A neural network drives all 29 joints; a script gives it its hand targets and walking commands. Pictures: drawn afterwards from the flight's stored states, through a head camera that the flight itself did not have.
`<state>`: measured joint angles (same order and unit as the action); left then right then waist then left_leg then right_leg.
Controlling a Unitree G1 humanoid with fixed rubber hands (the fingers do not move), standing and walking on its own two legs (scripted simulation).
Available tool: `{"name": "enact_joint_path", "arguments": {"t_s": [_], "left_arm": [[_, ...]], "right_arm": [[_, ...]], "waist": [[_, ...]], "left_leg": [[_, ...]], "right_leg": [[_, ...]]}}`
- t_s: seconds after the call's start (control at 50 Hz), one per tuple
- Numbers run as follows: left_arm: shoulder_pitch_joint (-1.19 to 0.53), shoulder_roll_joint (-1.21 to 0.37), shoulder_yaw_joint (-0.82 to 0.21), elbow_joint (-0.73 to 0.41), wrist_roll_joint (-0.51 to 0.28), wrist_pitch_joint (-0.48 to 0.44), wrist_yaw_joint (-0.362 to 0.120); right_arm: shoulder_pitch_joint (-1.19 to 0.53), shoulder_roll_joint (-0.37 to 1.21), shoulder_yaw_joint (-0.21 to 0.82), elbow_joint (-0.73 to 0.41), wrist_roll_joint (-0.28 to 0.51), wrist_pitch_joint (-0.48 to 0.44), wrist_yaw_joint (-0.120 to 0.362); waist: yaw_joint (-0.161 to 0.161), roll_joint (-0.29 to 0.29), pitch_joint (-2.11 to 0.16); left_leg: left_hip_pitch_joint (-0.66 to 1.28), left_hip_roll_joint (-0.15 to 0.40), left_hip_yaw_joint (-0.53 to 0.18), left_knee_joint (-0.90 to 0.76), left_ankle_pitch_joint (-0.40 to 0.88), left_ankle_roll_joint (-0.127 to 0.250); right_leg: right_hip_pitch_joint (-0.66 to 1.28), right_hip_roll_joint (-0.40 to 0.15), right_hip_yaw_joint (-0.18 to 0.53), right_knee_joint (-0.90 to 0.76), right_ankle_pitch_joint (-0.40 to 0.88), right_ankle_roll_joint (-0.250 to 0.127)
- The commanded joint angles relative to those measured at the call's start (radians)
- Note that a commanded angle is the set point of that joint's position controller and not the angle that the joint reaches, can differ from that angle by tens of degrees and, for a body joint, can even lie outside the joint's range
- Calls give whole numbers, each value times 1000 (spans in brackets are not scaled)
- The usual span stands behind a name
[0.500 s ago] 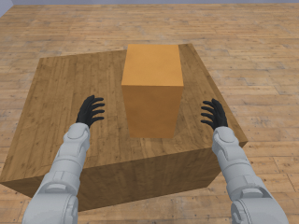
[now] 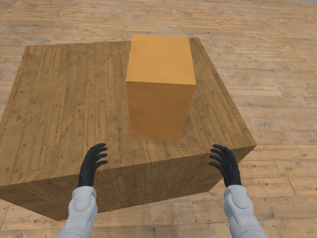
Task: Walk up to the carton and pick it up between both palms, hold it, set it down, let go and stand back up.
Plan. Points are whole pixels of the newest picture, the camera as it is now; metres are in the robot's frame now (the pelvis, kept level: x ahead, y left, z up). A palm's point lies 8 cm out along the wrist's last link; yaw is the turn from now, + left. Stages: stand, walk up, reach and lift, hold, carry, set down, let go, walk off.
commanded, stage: set down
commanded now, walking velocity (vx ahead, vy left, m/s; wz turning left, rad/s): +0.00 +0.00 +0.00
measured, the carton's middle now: (157, 92) +0.52 +0.04 +0.00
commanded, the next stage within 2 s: none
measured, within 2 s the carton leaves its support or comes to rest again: neither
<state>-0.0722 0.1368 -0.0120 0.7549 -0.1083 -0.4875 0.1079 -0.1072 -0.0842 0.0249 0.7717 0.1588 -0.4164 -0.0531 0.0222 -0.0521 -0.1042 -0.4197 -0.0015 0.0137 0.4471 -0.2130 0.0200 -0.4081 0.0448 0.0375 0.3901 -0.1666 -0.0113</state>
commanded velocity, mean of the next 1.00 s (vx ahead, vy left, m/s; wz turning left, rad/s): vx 0.00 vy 0.00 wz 0.00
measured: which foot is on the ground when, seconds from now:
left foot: down 0.00-1.00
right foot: down 0.00-1.00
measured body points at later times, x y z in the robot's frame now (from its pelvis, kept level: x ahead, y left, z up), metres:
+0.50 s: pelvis +0.01 +0.00 +0.00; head +0.05 +0.02 +0.45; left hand +0.23 +0.21 -0.07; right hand +0.23 -0.18 -0.06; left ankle +0.00 +0.10 -0.74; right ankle +0.01 -0.11 -0.74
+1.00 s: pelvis +0.02 -0.01 +0.00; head +0.06 +0.02 +0.45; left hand +0.16 +0.20 -0.10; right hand +0.17 -0.20 -0.10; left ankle +0.00 +0.10 -0.74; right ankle +0.01 -0.11 -0.74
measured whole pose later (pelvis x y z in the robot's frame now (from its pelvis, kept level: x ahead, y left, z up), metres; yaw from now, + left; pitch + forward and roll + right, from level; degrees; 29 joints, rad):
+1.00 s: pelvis +0.02 -0.01 +0.00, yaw +1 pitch +4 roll +1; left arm 0.31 0.13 -0.02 0.40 0.06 0.03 0.05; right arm 0.22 -0.09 0.04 0.77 0.03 -0.32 -0.09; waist 0.04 -0.07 0.00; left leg -0.24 -0.03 0.01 0.39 -0.23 0.02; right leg -0.27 0.02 0.04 0.44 -0.25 -0.02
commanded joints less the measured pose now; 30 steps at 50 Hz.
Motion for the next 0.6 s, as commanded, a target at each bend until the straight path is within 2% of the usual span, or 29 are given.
{"name": "enact_joint_path", "arguments": {"t_s": [0.0, 0.1, 0.22, 0.3, 0.44, 0.46, 0.48, 0.54, 0.56, 0.58], "left_arm": [[-180, 37, 30, -120, 22, -80, -16], [-113, 29, 56, -67, 32, -103, -42], [-114, 64, 31, -122, 2, -65, -38], [-75, 79, 11, -186, -4, -32, -25], [41, 84, 16, -180, 11, 35, -35], [34, 81, 5, -247, 38, 71, -44], [67, 84, 19, -249, 48, 97, -49], [158, 77, 22, -281, 67, 158, -65], [178, 78, 21, -293, 79, 174, -67], [203, 72, 21, -302, 83, 190, -68]], "right_arm": [[-159, -87, -26, -105, 0, -119, 8], [-101, -89, -36, -39, -14, -180, 11], [-101, -89, -42, -96, -49, -164, 21], [-57, -85, -22, -147, -44, -146, 26], [63, -64, -3, -107, -39, -108, 25], [106, -90, 10, -81, -26, -103, 12], [117, -83, 23, -90, -13, -102, -1], [165, -81, 43, -83, -13, -106, -26], [178, -78, 47, -76, -11, -106, -32], [206, -83, 46, -67, -22, -105, -38]], "waist": [[-1, 109, -340], [4, 78, -256], [10, 45, -235], [19, 65, -252], [22, 88, -181], [32, 85, -138], [34, 70, -137], [43, 46, -135], [48, 63, -120], [37, 56, -105]], "left_leg": [[164, -23, 16, 11, 274, -95], [175, -16, 5, 26, 287, -101], [179, -9, 15, -17, 175, -94], [181, -14, 25, -21, 174, -94], [189, -13, 28, -23, 197, -87], [171, -43, -13, -45, 254, -45], [195, -38, -17, -45, 280, -31], [236, -38, -25, -48, 353, -13], [240, -42, -21, -51, 359, -11], [250, -40, -26, -50, 358, -14]], "right_leg": [[126, 20, -10, 19, 267, 3], [92, 26, 3, 9, 203, -6], [122, 28, 1, -1, 124, 8], [168, 32, -4, 17, 164, 14], [190, 22, 8, 0, 173, 4], [201, -26, 40, 24, 174, -2], [195, -31, 44, 28, 197, -4], [200, -27, 52, 28, 247, 6], [208, -28, 51, 22, 248, 5], [202, -25, 49, 19, 242, -1]]}}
